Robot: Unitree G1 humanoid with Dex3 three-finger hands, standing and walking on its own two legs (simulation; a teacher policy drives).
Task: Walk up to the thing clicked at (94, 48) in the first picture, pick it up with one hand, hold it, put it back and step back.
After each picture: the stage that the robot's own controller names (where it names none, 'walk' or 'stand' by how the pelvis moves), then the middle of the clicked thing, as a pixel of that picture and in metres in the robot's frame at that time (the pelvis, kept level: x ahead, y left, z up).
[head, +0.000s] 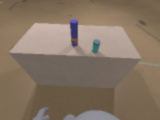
stand; (95, 46) +0.68 -0.04 +0.00
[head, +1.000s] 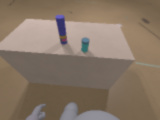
walk; (85, 45) +0.62 +0.08 +0.03
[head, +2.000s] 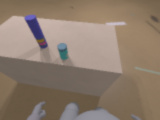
stand; (63, 51) +0.47 +0.23 +0.05
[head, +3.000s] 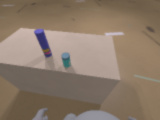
stand; (66, 60) +0.47 +0.22 +0.01
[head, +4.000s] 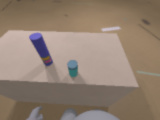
stand; (73, 68) +0.36 +0.12 +0.04
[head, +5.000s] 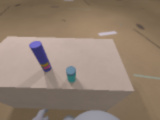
stand; (71, 74) +0.34 +0.14 +0.01
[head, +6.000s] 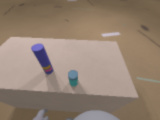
stand; (73, 78) +0.31 +0.12 +0.00
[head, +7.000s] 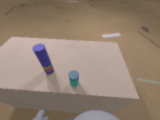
stand; (74, 79) +0.31 +0.12 +0.00
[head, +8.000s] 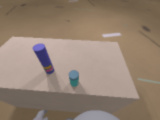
rise first; (74, 78) +0.31 +0.12 +0.00
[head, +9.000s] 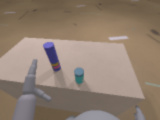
rise first; (79, 75) +0.34 +0.11 +0.01
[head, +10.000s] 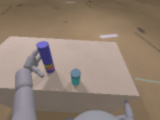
go down; (75, 77) +0.33 +0.09 +0.01
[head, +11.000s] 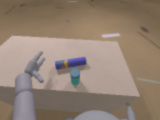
go down; (75, 76) +0.33 +0.10 +0.01
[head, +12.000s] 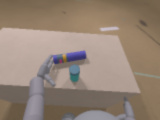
go down; (74, 73) +0.34 +0.10 +0.03
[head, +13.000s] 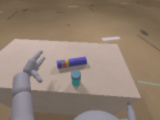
go down; (76, 78) +0.33 +0.10 +0.01
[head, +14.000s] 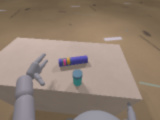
close in; (77, 78) +0.33 +0.09 +0.01
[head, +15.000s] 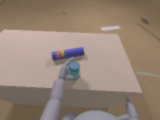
close; (74, 71) +0.34 +0.10 +0.04
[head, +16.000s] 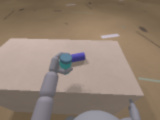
lift; (65, 64) +0.34 +0.15 +0.15
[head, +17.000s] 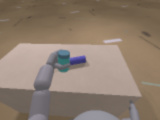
lift; (63, 61) +0.33 +0.17 +0.19
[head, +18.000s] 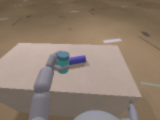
hold; (63, 62) +0.32 +0.17 +0.18
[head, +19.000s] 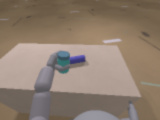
hold; (63, 62) +0.32 +0.17 +0.18
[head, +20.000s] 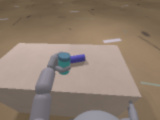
crouch; (64, 63) +0.32 +0.16 +0.18
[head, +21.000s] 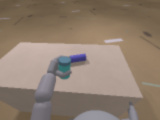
crouch; (64, 68) +0.29 +0.16 +0.17
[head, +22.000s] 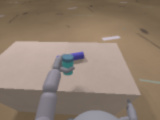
lower; (68, 64) +0.34 +0.14 +0.14
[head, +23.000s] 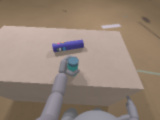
lower; (72, 66) +0.36 +0.12 +0.06
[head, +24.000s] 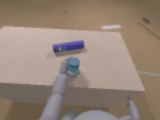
lower; (73, 67) +0.36 +0.11 +0.06
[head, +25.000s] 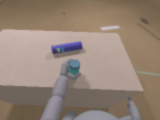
lower; (74, 70) +0.35 +0.10 +0.06
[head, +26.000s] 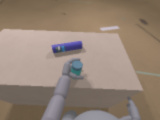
open; (76, 70) +0.35 +0.09 +0.05
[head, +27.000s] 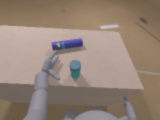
withdraw; (75, 69) +0.35 +0.09 +0.06
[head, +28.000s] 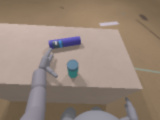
sink last; (72, 69) +0.35 +0.10 +0.06
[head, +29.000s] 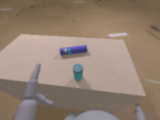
stand; (78, 72) +0.35 +0.11 +0.03
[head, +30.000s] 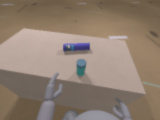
stand; (81, 67) +0.38 +0.09 +0.05
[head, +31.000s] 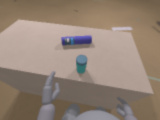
stand; (81, 64) +0.37 +0.09 +0.08
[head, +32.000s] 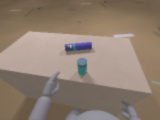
walk; (82, 67) +0.38 +0.09 +0.06
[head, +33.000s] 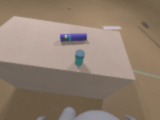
stand; (79, 58) +0.45 +0.11 +0.02
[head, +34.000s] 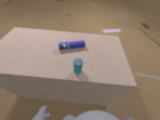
stand; (78, 66) +0.41 +0.10 +0.00
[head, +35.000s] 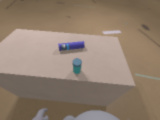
stand; (77, 66) +0.41 +0.11 +0.00
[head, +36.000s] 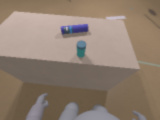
walk; (81, 49) +0.50 +0.09 +0.03
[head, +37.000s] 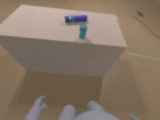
walk; (82, 31) +0.75 +0.11 +0.02
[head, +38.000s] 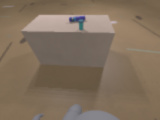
stand; (81, 24) +1.09 +0.21 +0.03
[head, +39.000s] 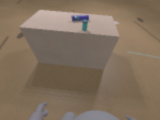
stand; (84, 25) +1.04 +0.12 +0.02
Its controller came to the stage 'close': yes
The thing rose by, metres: 0.20
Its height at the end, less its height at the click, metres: +0.00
